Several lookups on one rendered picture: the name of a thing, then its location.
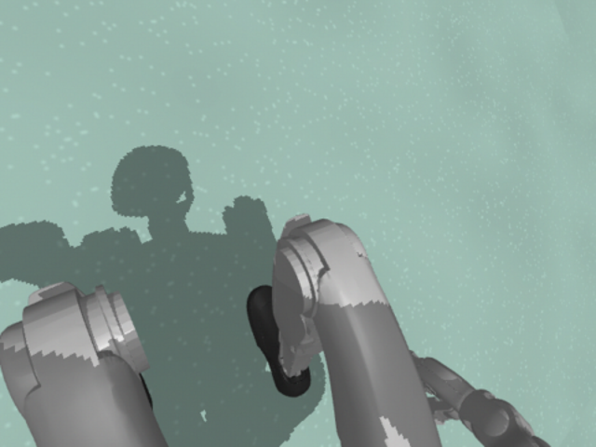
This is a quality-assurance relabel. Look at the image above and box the right robot arm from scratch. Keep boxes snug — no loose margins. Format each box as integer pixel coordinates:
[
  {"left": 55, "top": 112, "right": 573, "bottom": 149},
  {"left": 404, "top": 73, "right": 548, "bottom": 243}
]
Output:
[{"left": 458, "top": 389, "right": 551, "bottom": 447}]

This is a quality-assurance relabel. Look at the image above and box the right robot hand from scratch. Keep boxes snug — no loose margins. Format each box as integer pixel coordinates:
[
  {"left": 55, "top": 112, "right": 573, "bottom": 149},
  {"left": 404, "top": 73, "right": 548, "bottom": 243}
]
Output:
[{"left": 410, "top": 350, "right": 476, "bottom": 425}]

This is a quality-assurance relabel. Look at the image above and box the right robot foot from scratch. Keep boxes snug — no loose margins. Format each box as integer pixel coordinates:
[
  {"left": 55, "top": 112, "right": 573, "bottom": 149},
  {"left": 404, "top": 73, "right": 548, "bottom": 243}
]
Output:
[{"left": 247, "top": 285, "right": 311, "bottom": 398}]

